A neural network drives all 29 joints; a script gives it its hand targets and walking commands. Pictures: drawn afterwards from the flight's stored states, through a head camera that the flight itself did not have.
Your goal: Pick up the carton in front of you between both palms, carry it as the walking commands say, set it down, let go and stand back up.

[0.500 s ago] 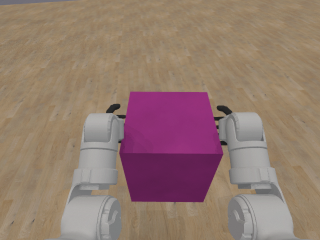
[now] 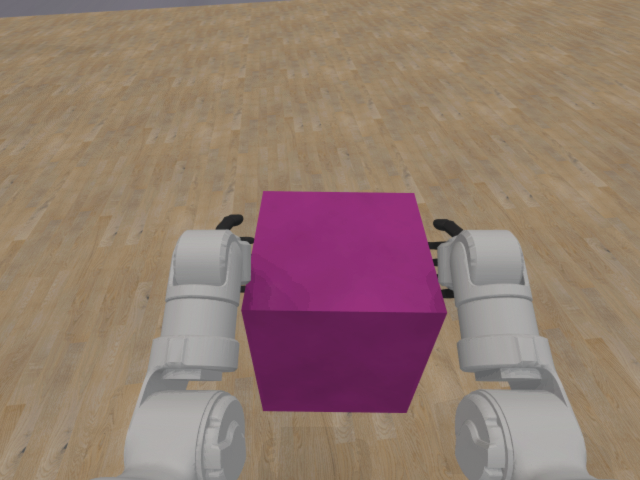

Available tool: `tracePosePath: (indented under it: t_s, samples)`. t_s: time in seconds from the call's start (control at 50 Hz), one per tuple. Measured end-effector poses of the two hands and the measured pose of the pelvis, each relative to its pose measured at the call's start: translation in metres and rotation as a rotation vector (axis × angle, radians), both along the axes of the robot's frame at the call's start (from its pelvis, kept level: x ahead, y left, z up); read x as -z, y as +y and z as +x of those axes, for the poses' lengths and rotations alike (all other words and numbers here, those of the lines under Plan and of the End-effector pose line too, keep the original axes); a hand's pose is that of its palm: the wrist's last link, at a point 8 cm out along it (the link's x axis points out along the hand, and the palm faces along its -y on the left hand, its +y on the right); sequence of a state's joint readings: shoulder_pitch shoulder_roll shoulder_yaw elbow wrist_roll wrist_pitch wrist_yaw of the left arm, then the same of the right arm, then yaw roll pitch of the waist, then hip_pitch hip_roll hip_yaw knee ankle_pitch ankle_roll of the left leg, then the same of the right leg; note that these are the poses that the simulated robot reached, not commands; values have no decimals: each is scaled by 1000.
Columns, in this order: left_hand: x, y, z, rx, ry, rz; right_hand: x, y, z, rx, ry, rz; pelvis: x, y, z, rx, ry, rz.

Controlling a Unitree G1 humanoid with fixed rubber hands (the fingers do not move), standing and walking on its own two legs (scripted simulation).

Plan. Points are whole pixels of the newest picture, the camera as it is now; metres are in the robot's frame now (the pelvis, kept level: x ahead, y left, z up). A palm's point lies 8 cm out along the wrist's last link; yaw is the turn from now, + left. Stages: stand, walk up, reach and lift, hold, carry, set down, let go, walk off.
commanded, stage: carry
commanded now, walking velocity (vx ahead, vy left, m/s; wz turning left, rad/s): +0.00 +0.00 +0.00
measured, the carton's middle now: (336, 304) +0.37 -0.01 +0.03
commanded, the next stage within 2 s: none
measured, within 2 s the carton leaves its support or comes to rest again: neither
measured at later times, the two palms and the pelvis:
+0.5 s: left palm (216, 261) +0.36 +0.14 +0.14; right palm (451, 259) +0.36 -0.14 +0.14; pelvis +0.02 +0.00 +0.01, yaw +2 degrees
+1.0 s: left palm (224, 204) +0.53 +0.17 +0.10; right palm (399, 197) +0.54 -0.11 +0.10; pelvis +0.24 +0.02 +0.01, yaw +3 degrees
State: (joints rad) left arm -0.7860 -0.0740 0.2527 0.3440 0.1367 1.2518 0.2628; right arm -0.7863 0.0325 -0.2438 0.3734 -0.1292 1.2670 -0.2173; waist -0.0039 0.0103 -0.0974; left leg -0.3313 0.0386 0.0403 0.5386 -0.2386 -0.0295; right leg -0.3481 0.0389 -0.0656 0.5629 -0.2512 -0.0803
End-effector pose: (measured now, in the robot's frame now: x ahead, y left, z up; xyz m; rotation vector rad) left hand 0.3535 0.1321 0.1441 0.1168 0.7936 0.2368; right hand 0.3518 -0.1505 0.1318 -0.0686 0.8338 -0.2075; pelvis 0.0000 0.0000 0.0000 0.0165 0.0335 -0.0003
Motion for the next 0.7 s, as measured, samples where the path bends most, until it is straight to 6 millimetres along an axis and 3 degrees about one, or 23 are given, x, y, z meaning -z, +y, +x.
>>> tracePosePath:
  t_s: [0.08, 0.24, 0.42, 0.56, 0.7]
  samples:
    - [5, 1, -4, 2, 14, 0, 4, 1, -5, -1, 14, -5, 0, 0, 1, 0, -10, 0]
    - [-8, 0, 3, 1, -34, -4, -9, 0, 3, 5, -34, 0, 0, 0, -3, -1, 1, 0]
    - [5, 2, -4, -1, 18, -6, 3, 1, -5, 2, 18, -5, -2, 1, 8, -5, -4, -1]
    - [2, 19, 10, -31, 11, -41, -8, 19, 17, 2, 12, -10, -10, 13, 36, -32, 32, 4]
    - [23, 49, 39, -72, 36, -69, 18, 49, 44, 19, 39, 17, -8, 30, 89, 1, 44, -7]
